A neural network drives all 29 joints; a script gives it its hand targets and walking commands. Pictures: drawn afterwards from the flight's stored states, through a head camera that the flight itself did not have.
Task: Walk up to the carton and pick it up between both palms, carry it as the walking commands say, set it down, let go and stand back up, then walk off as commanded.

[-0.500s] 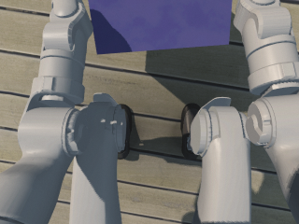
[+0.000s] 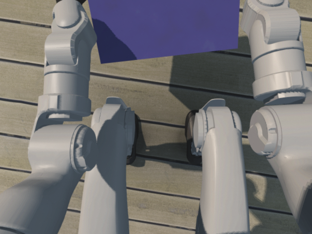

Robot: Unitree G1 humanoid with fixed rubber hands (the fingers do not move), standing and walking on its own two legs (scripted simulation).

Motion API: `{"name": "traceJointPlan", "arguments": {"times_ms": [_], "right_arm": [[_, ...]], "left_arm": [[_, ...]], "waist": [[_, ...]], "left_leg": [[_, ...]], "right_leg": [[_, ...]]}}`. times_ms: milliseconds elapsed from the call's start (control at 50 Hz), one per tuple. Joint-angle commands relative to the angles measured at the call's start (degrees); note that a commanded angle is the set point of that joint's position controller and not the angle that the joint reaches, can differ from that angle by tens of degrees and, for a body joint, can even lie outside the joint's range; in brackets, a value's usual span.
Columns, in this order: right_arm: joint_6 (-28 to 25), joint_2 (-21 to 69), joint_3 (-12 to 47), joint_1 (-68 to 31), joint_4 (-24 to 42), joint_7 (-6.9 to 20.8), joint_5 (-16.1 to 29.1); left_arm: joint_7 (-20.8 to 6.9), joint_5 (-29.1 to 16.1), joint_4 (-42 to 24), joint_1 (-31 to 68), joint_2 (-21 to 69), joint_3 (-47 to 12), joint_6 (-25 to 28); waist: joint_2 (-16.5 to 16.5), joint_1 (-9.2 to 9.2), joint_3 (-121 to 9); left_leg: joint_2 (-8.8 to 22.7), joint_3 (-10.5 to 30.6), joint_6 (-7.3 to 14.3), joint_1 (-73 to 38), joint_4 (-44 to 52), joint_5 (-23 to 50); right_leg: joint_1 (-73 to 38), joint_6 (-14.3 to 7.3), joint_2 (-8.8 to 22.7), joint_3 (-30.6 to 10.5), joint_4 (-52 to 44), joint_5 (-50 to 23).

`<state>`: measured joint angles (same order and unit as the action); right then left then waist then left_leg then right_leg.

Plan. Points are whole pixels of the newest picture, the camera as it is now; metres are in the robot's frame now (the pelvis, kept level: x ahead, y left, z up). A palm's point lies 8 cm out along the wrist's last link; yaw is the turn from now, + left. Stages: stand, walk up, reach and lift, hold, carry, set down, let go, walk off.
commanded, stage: reach and lift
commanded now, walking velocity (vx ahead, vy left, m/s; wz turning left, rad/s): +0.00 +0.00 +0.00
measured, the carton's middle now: (161, 6) +0.56 +0.01 -0.17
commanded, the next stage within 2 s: none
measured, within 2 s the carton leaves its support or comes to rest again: neither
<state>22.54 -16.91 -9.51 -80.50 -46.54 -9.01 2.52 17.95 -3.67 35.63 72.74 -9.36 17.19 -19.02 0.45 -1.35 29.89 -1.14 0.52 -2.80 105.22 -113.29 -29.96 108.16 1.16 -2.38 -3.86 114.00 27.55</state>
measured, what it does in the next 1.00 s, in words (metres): rises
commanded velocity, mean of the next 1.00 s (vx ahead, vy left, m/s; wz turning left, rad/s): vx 0.00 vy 0.00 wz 0.00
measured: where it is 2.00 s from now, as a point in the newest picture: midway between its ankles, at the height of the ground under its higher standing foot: (161, 146)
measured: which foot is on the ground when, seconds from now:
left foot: down 0.00-1.00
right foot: down 0.00-1.00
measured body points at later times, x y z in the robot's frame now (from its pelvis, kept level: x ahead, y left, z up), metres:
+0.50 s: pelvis +0.00 +0.00 +0.06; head +0.32 -0.02 +0.36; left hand +0.53 +0.17 -0.02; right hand +0.55 -0.16 -0.04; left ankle +0.15 +0.14 -0.41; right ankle +0.16 -0.12 -0.41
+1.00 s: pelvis +0.00 +0.00 +0.11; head +0.29 -0.02 +0.45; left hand +0.51 +0.17 +0.05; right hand +0.53 -0.16 +0.04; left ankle +0.15 +0.14 -0.41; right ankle +0.16 -0.12 -0.41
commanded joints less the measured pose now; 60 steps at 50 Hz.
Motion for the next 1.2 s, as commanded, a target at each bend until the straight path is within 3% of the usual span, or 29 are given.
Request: {"name": "traceJointPlan", "arguments": {"times_ms": [0,120,140,160,180,200,220,300,320,380,420,460,520,580,700,740,760,780,800,840,860,940,960,1000,1040,1120,1140,1160,1180], "right_arm": [[-3.12,69.6,24.57,-33.96,17.81,20.72,8.47],[-2.58,69.67,26.03,-35.23,21.8,20.47,9.77],[-2.25,71.37,26.51,-34.17,19.99,20.61,10.63],[-1.71,71.07,26.19,-32.53,18.44,20.84,9.93],[-1.48,72.53,26.83,-30.48,18.89,21.02,10.02],[-1.82,70.49,26.29,-32.77,22.01,20.63,9.47],[-2.12,71.07,25.79,-32.74,20.65,20.79,8.91],[-1.79,70.89,25.58,-29.35,18.03,20.84,7.93],[-2.01,72.34,27.22,-32.98,24.49,20.84,10.0],[-1.44,73.49,25.99,-28.45,16.49,20.84,7.81],[-1.65,73.18,30.19,-32.8,26.4,20.45,10.55],[-1.17,73.92,30.07,-32.0,22.82,19.81,10.44],[-0.27,72.11,27.29,-28.45,17.32,20.69,8.82],[-0.95,76.01,29.54,-28.27,22.37,20.64,9.83],[-0.9,72.56,28.09,-27.85,20.57,20.66,8.21],[-0.76,74.93,28.68,-27.85,20.24,21.07,8.98],[-0.36,73.87,26.84,-25.65,17.13,21.15,7.68],[-0.6,74.5,29.65,-28.42,23.84,21.22,9.18],[-0.53,73.69,27.62,-24.82,21.31,21.12,7.67],[-0.7,73.82,27.49,-26.64,21.15,20.96,7.54],[-0.7,75.03,28.81,-24.96,21.01,21.17,8.12],[-0.61,75.53,29.8,-25.2,21.93,21.11,7.94],[-0.68,75.94,29.38,-26.43,22.49,21.17,8.62],[-0.46,76.12,28.77,-22.71,19.95,21.35,7.62],[-0.3,76.06,32.39,-28.11,26.53,20.81,10.31],[0.66,75.52,27.56,-22.05,18.12,21.57,6.99],[0.49,78.14,29.58,-22.9,21.76,21.88,7.88],[0.27,76.66,30.14,-24.28,23.34,21.8,8.54],[-0.18,77.18,31.8,-25.03,24.86,21.98,10.04]], "left_arm": [[-29.3,-8.46,-10.57,42.49,63.67,-29.66,-0.91],[-29.12,-8.15,-9.55,40.18,65.16,-31.79,-2.19],[-28.91,-8.34,-11.18,40.29,63.04,-30.49,-1.81],[-28.96,-8.41,-14.12,42.05,63.78,-31.84,-2.04],[-28.82,-8.1,-15.64,40.66,63.2,-31.83,-1.94],[-29.07,-9.23,-13.13,40.36,64.57,-32.12,-2.38],[-28.96,-7.74,-9.92,38.15,64.77,-31.51,-2.47],[-29.55,-7.4,-8.35,36.12,65.23,-30.38,-2.7],[-29.08,-9.54,-14.98,40.44,66.68,-33.33,-2.22],[-29.55,-6.66,-11.48,37.89,63.56,-29.65,-2.28],[-29.68,-8.8,-12.76,36.32,65.58,-33.22,-2.5],[-29.39,-8.03,-13.88,37.64,62.14,-32.67,-2.22],[-29.29,-6.52,-8.96,32.83,64.08,-30.65,-3.61],[-29.49,-7.9,-15.99,35.89,66.14,-33.56,-2.33],[-29.55,-7.94,-12.14,34.64,66.58,-33.75,-3.46],[-29.54,-6.43,-11.2,31.95,65.4,-32.61,-3.47],[-29.65,-6.14,-9.09,31.96,66.34,-32.21,-3.83],[-29.38,-7.42,-14.21,31.21,67.56,-33.39,-3.57],[-29.32,-8.46,-17.0,35.09,67.25,-35.28,-3.38],[-29.64,-7.37,-12.6,33.81,66.81,-33.85,-3.81],[-29.61,-6.51,-11.77,29.84,66.25,-34.08,-3.69],[-30.27,-7.46,-12.81,30.49,67.71,-34.6,-3.65],[-30.45,-6.04,-12.17,30.32,65.08,-33.02,-3.52],[-30.53,-7.29,-15.21,33.31,65.39,-35.04,-3.48],[-30.69,-7.63,-14.84,31.13,64.61,-33.83,-3.79],[-31.21,-5.65,-9.35,28.69,66.73,-32.23,-4.65],[-31.28,-5.04,-11.18,25.25,67.47,-31.86,-4.56],[-31.47,-6.21,-11.66,27.08,67.77,-33.79,-4.36],[-31.28,-7.43,-15.76,29.04,66.98,-34.73,-4.05]], "waist": [[4.47,-1.36,-139.42],[2.36,-1.3,-143.97],[3.93,-3.52,-142.04],[2.18,-1.83,-142.74],[3.3,-2.99,-144.66],[4.72,-0.57,-144.86],[2.93,-2.83,-140.98],[3.88,-1.57,-139.05],[3.18,-1.41,-148.65],[4.08,-3.0,-138.51],[4.98,-2.77,-148.72],[4.58,-4.71,-145.1],[3.85,-3.26,-135.33],[3.36,-4.01,-146.35],[2.15,-2.01,-140.05],[3.19,-4.88,-137.92],[2.16,-3.38,-136.45],[3.51,-4.05,-145.15],[2.89,-0.34,-145.83],[2.12,-1.32,-139.88],[1.06,-4.12,-139.84],[4.1,-3.17,-141.2],[3.04,-5.26,-138.83],[2.73,-2.86,-139.94],[2.63,-5.81,-144.79],[2.83,-2.7,-130.55],[4.14,-5.68,-138.02],[3.24,-4.13,-137.68],[2.77,-5.37,-141.96]], "left_leg": [[-7.93,-7.53,2.54,-26.28,12.97,10.27],[-8.23,-7.3,2.35,-30.8,14.74,11.65],[-7.94,-6.27,2.96,-31.85,15.55,11.4],[-8.29,-6.79,2.44,-31.75,16.09,11.3],[-8.14,-6.89,2.45,-33.23,16.01,11.87],[-8.24,-6.63,2.53,-33.16,16.5,11.6],[-8.12,-6.7,2.64,-32.4,17.8,10.38],[-7.89,-6.59,2.43,-30.73,17.88,10.15],[-8.14,-6.22,2.38,-37.83,19.23,12.77],[-7.97,-6.18,2.77,-31.12,19.92,9.32],[-8.42,-6.77,2.74,-36.86,20.13,14.27],[-8.54,-6.64,2.69,-34.94,21.03,12.64],[-7.42,-5.49,2.37,-34.31,23.21,7.34],[-8.69,-6.12,2.77,-41.0,23.27,13.56],[-8.11,-3.88,2.07,-41.31,26.56,10.06],[-8.0,-4.26,2.57,-43.31,27.87,9.9],[-7.75,-4.37,2.31,-41.9,28.26,8.25],[-8.31,-4.09,2.59,-47.17,28.46,13.2],[-8.14,-3.34,1.75,-47.57,29.25,14.4],[-8.42,-3.9,2.05,-44.98,29.62,10.79],[-8.07,-4.09,2.12,-46.31,30.78,11.84],[-8.23,-3.66,1.92,-47.22,31.74,12.46],[-8.18,-3.98,2.28,-45.76,32.28,11.0],[-8.02,-3.81,1.92,-46.35,32.31,10.05],[-8.13,-3.98,2.45,-48.06,33.59,11.56],[-7.54,-3.13,2.53,-47.45,36.74,7.1],[-7.81,-2.97,2.92,-50.88,37.35,9.82],[-8.06,-3.27,2.55,-50.44,37.13,10.72],[-8.01,-3.0,2.76,-53.86,37.7,11.93]], "right_leg": [[-45.46,0.11,-5.64,7.75,-13.31,-11.17],[-48.75,-0.18,-6.08,7.1,-15.19,-12.34],[-48.28,0.37,-5.82,7.35,-14.9,-11.52],[-49.68,0.0,-6.11,6.76,-16.49,-11.28],[-50.84,0.0,-6.05,6.59,-16.47,-11.7],[-52.07,-0.11,-6.11,7.05,-17.49,-12.23],[-49.38,-0.2,-6.02,7.24,-17.13,-11.02],[-51.15,-0.01,-5.44,5.57,-20.23,-10.28],[-55.99,-0.22,-6.15,6.44,-19.2,-13.67],[-53.85,0.47,-5.52,4.86,-21.22,-9.85],[-60.61,0.8,-6.08,4.66,-21.86,-14.25],[-61.06,1.03,-5.61,4.13,-22.5,-13.6],[-55.79,0.33,-5.72,4.28,-24.18,-6.5],[-63.17,0.38,-6.14,4.22,-24.41,-14.26],[-59.99,-0.15,-5.62,4.28,-26.52,-9.98],[-59.4,0.25,-5.97,4.11,-28.23,-8.6],[-59.26,-0.1,-5.53,3.53,-29.44,-6.78],[-64.49,0.11,-6.01,4.25,-28.58,-12.37],[-63.45,-0.09,-6.23,5.69,-28.25,-14.35],[-62.95,-0.07,-5.52,3.97,-30.22,-11.05],[-64.42,-0.08,-5.43,3.96,-30.27,-12.23],[-66.56,0.51,-5.35,3.96,-32.36,-11.91],[-66.85,0.53,-5.56,2.86,-32.84,-10.36],[-68.01,-0.02,-5.75,2.29,-33.65,-9.88],[-73.67,0.6,-5.14,0.78,-34.88,-10.17],[-68.15,0.3,-4.59,1.96,-37.88,-6.1],[-71.8,0.33,-5.18,1.79,-37.78,-8.06],[-73.61,0.31,-5.24,1.05,-38.25,-9.7],[-75.0,0.31,-5.08,1.41,-38.47,-10.36]]}}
